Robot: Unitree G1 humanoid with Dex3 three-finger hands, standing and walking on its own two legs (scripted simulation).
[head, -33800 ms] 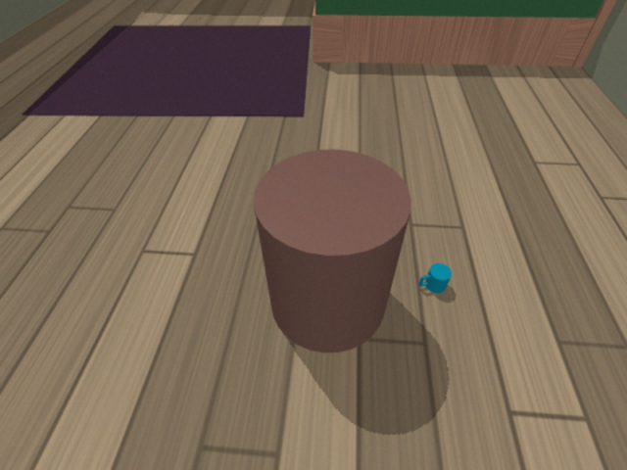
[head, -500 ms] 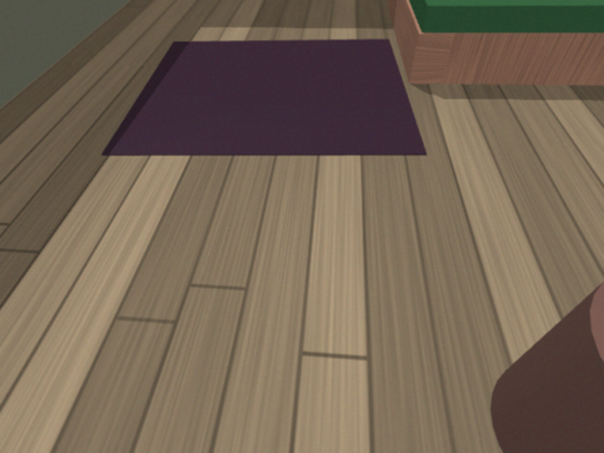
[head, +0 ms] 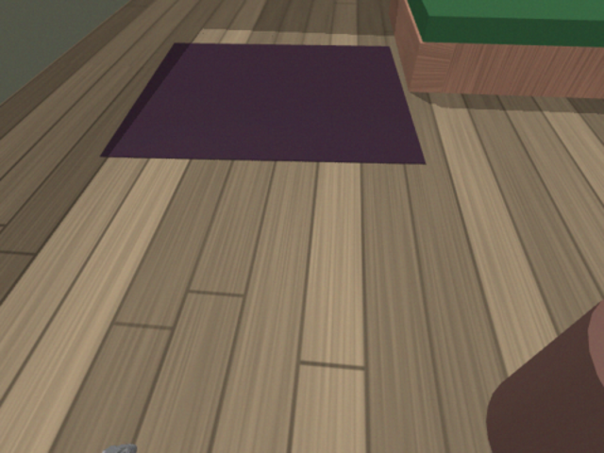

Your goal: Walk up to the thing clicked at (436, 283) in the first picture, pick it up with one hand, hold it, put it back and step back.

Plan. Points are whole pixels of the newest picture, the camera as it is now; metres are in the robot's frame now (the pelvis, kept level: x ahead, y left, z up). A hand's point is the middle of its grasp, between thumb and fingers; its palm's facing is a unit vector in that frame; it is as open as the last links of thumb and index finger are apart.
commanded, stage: walk up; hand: left
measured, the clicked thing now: out of the picture +0.36 -1.19 -0.74
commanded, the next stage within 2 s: stand in 0.08 s
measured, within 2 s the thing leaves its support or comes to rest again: neither
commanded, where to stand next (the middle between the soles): +0.04 +0.00 m, yaw +3 degrees
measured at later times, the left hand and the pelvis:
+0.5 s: hand out of the picture +0.07 +0.26 -0.15, palm faces -0.02 -0.94 -0.35, open 7.4 cm; pelvis +0.00 +0.01 +0.00, yaw +0 degrees
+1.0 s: hand out of the picture +0.07 +0.26 -0.15, palm faces -0.03 -0.94 -0.34, open 7.3 cm; pelvis +0.00 +0.01 +0.00, yaw +1 degrees
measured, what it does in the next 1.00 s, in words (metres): stands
